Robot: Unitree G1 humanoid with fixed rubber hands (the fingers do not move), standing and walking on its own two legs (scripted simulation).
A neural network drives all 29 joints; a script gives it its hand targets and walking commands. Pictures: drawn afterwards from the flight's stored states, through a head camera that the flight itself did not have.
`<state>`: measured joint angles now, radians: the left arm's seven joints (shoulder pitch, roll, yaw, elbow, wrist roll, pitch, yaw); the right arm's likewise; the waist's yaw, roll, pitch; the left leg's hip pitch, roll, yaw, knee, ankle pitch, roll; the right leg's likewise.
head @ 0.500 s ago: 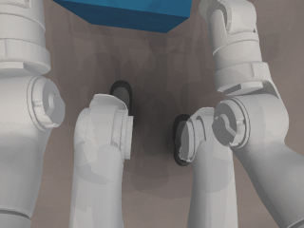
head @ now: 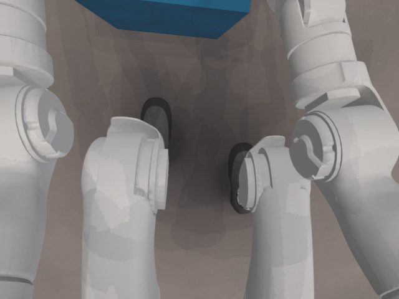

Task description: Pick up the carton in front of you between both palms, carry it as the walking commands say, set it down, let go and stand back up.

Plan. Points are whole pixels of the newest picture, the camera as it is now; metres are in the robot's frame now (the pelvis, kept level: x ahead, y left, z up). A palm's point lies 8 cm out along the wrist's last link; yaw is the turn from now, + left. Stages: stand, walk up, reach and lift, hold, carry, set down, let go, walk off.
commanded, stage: set down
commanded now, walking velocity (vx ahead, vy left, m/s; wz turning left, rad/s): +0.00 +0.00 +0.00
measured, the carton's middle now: out of the picture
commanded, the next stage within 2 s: let go in 1.90 s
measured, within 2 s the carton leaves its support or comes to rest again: rests again in 0.50 s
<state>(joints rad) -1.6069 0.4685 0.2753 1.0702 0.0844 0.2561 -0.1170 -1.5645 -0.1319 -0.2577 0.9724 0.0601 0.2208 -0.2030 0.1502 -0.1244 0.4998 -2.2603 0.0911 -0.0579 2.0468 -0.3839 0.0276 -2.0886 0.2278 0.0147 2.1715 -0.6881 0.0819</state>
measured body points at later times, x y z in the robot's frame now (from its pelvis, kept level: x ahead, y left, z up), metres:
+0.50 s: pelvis +0.00 +0.00 -0.01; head +0.37 +0.09 +0.21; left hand +0.53 +0.32 -0.19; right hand +0.58 +0.01 -0.19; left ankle +0.16 +0.14 -0.36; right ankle +0.10 -0.12 -0.36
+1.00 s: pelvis +0.01 +0.01 +0.00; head +0.39 +0.09 +0.21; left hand +0.55 +0.36 -0.17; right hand +0.60 -0.01 -0.16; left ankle +0.16 +0.14 -0.36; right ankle +0.09 -0.12 -0.36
